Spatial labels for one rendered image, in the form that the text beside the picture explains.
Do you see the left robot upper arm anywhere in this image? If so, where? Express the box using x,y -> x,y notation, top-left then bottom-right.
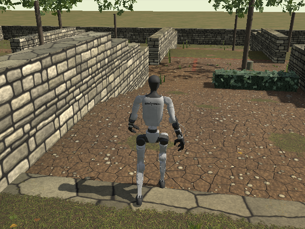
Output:
130,95 -> 144,120

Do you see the right robot upper arm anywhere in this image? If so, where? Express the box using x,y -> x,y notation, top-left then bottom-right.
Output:
163,96 -> 176,124

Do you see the right robot hand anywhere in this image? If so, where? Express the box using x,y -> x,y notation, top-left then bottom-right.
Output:
174,138 -> 185,151

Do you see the robot left foot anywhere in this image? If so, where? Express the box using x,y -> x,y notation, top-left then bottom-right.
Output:
136,195 -> 143,205

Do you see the robot right forearm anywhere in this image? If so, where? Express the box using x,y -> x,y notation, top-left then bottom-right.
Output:
172,116 -> 183,139

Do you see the robot left forearm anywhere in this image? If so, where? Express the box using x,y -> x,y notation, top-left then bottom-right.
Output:
128,114 -> 135,127

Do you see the left robot shin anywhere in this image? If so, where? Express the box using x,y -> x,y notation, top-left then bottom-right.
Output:
136,164 -> 143,198

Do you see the left robot hand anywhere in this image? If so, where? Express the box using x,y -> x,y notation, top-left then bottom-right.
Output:
128,125 -> 139,133

